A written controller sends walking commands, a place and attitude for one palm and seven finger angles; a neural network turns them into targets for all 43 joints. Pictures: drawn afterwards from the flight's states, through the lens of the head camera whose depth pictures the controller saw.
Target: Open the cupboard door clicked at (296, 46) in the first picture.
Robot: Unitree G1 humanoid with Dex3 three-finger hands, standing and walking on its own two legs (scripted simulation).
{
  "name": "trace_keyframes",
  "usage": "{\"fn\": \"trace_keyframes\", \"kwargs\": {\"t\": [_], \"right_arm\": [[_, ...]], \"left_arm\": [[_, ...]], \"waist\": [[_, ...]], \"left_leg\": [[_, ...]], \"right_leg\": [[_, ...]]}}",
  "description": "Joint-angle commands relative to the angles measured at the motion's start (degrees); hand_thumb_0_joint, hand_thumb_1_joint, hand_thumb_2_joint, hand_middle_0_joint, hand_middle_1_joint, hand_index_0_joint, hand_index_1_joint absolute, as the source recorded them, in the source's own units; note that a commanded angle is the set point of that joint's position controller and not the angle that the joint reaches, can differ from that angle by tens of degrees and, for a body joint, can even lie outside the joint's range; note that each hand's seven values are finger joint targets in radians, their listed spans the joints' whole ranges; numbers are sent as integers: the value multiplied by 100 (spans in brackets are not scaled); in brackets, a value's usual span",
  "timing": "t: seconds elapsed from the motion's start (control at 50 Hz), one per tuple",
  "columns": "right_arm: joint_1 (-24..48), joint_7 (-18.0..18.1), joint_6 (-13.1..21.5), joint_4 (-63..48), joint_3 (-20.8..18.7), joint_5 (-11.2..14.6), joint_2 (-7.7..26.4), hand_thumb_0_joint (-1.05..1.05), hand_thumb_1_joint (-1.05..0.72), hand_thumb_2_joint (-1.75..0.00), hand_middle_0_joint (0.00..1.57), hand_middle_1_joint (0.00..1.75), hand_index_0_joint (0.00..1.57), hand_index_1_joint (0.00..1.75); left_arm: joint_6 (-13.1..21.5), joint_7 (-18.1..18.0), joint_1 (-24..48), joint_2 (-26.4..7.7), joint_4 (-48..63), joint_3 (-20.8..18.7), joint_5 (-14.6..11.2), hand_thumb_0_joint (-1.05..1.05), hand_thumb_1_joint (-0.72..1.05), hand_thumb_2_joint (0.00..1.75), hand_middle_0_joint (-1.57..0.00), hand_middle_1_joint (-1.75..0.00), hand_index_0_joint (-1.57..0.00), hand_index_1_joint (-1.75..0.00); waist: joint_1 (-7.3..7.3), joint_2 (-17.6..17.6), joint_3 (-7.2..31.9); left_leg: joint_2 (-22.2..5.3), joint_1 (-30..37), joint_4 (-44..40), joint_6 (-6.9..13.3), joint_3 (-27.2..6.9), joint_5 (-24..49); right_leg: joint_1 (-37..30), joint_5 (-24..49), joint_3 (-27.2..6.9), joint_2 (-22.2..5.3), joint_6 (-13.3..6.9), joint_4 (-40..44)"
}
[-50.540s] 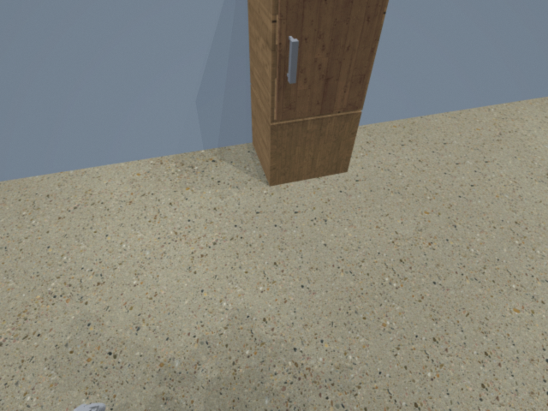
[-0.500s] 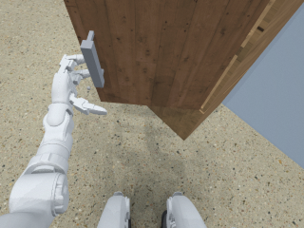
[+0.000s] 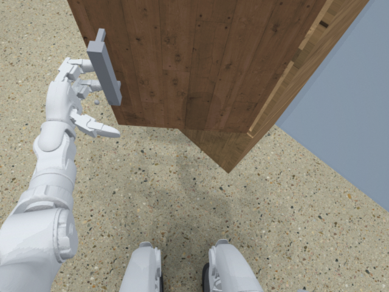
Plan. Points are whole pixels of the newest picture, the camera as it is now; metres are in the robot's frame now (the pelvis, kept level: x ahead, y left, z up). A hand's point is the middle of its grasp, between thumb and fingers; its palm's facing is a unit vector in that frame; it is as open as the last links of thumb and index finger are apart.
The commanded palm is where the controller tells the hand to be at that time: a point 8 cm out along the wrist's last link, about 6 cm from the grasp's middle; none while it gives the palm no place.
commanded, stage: move the hooked fingers beside the handle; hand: left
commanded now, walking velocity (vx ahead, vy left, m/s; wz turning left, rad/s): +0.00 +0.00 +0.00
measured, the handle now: (109, 70) +0.56 +0.16 +0.05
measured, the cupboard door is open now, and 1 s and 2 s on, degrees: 42 42 42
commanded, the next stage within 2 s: slide the fingers in behind the handle in 1.80 s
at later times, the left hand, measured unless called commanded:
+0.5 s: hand (84, 101) +0.48 +0.20 +0.04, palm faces -0.03 -1.00 -0.03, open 14.0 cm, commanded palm +0.47 +0.25 +0.04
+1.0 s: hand (67, 100) +0.48 +0.23 +0.04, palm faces -0.04 -1.00 -0.02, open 14.0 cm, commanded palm +0.47 +0.27 +0.04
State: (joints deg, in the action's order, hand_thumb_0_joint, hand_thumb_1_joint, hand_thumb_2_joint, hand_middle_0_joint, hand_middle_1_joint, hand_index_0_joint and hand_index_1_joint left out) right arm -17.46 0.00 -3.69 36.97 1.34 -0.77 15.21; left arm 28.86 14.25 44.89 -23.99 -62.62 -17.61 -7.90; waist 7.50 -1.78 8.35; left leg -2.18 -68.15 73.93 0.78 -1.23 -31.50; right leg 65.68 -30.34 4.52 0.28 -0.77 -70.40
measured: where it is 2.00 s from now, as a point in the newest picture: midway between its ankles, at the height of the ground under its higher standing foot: outside the picture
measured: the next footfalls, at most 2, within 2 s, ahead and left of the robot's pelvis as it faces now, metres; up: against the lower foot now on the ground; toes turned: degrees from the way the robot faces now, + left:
none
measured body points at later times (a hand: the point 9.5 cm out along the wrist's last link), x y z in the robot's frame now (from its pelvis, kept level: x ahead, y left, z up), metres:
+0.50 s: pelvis -0.01 +0.00 +0.00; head +0.14 +0.02 +0.42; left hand +0.48 +0.26 +0.04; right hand +0.03 -0.27 -0.12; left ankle +0.02 +0.11 -0.62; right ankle +0.02 -0.12 -0.62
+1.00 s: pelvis +0.00 +0.01 +0.00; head +0.15 +0.03 +0.42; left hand +0.48 +0.29 +0.05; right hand +0.04 -0.26 -0.11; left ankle +0.02 +0.11 -0.62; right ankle +0.02 -0.12 -0.62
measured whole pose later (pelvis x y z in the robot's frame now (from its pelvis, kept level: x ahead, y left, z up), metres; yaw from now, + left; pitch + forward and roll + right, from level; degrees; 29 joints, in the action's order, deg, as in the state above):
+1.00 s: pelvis +0.00 +0.01 +0.00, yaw -1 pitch +27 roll -4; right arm -18.4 1.1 -3.3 35.5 2.9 0.3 15.7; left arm 24.5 23.5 43.9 -32.0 -61.2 -25.0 -8.8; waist 8.2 -1.6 8.1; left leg -3.0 -69.7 74.9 1.4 -0.9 -32.0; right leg 67.0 -29.7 4.0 1.2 -0.1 -70.1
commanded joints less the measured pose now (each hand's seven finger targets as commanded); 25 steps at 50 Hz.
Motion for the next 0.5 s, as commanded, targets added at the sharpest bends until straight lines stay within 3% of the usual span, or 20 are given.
{"fn": "trace_keyframes", "kwargs": {"t": [0.0,0.06,0.1,0.18,0.22,0.26,0.32,0.36,0.42,0.48], "right_arm": [[-809,79,108,-341,-334,27,990,0,-90,-90,20,30,20,30],[-834,73,112,-371,-331,31,997,0,-90,-90,20,30,20,30],[-797,69,108,-414,-314,43,970,0,-90,-90,20,30,20,30],[-818,99,112,-411,-295,53,1009,0,-90,-90,20,30,20,30],[-826,104,122,-443,-294,55,1019,0,-90,-90,20,30,20,30],[-823,103,133,-452,-298,61,999,0,-90,-90,20,30,20,30],[-821,126,124,-449,-284,81,1045,0,-90,-90,20,30,20,30],[-812,140,153,-439,-277,82,1039,0,-90,-90,20,30,20,30],[-820,171,172,-423,-279,83,1079,0,-90,-90,20,30,20,30],[-833,186,201,-418,-257,79,1105,0,-90,-90,20,30,20,30]], "left_arm": [[357,136,2482,-1225,1294,-197,25,0,-50,30,-30,-120,-30,-120],[351,180,2286,-1386,1363,-397,-36,0,-50,30,-30,-120,-30,-120],[303,227,2146,-1307,1291,-332,-37,0,-50,30,-30,-120,-30,-120],[249,241,2199,-1603,1194,-544,-34,0,-50,30,-30,-120,-30,-120],[244,271,2083,-1746,1263,-668,-39,0,-50,30,-30,-120,-30,-120],[269,331,2034,-1564,1285,-536,-56,0,-50,30,-30,-120,-30,-120],[185,386,2069,-1785,1128,-654,-65,0,-50,30,-30,-120,-30,-120],[201,433,2226,-1701,1195,-561,-73,0,-50,30,-30,-120,-30,-120],[146,470,2341,-1838,1107,-630,-73,0,-50,30,-30,-120,-30,-120],[157,531,2346,-2090,1137,-783,-80,0,-50,30,-30,-120,-30,-120]], "waist": [[174,-616,2930],[93,-616,3073],[95,-618,2882],[132,-463,2725],[57,-483,2811],[83,-553,2881],[143,-358,2605],[134,-624,2704],[201,-461,2636],[127,-662,2841]], "left_leg": [[143,2358,-784,60,-236,2126],[131,2451,-781,55,-229,2307],[140,2267,-808,58,-189,2182],[123,2050,-793,80,-193,1988],[127,2038,-802,84,-162,1993],[112,2240,-799,65,-195,2146],[109,1891,-784,96,-166,1828],[111,2077,-787,78,-203,1866],[97,1941,-753,99,-207,1667],[95,2054,-720,84,-242,1823]], "right_leg": [[-1128,1754,-248,202,-82,831],[-1210,1889,-238,211,-88,806],[-1262,1851,-249,207,-76,836],[-1232,1719,-267,208,-54,833],[-1360,1751,-300,209,-59,849],[-1205,1798,-257,215,-63,805],[-1237,1626,-299,214,-39,862],[-1065,1563,-272,214,-60,820],[-1009,1381,-283,215,-41,860],[-1001,1448,-271,219,-69,781]]}}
